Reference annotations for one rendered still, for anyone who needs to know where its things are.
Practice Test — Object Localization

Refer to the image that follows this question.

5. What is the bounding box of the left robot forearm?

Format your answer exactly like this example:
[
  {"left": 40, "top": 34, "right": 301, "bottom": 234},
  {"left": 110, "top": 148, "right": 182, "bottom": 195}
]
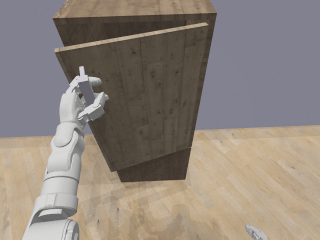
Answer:
[{"left": 22, "top": 122, "right": 85, "bottom": 240}]

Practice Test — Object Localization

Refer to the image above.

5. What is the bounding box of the cupboard door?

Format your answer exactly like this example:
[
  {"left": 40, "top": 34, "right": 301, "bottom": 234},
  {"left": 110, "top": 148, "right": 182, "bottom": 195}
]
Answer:
[{"left": 54, "top": 22, "right": 209, "bottom": 172}]

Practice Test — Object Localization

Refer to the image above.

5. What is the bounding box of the robot left hand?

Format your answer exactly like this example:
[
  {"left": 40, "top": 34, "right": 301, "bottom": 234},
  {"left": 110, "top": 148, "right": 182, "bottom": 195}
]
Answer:
[{"left": 59, "top": 75, "right": 109, "bottom": 130}]

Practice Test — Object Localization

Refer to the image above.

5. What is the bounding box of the handle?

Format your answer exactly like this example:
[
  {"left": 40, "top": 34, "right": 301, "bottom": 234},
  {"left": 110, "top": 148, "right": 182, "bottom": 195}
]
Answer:
[{"left": 77, "top": 66, "right": 102, "bottom": 119}]

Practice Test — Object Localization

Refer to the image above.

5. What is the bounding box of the robot left upper arm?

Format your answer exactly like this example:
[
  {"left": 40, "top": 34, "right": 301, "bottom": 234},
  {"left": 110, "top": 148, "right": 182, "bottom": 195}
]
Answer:
[{"left": 24, "top": 219, "right": 80, "bottom": 240}]

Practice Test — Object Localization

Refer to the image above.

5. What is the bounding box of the robot right hand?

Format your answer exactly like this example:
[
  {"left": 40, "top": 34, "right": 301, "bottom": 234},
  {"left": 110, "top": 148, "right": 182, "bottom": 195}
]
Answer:
[{"left": 245, "top": 224, "right": 267, "bottom": 240}]

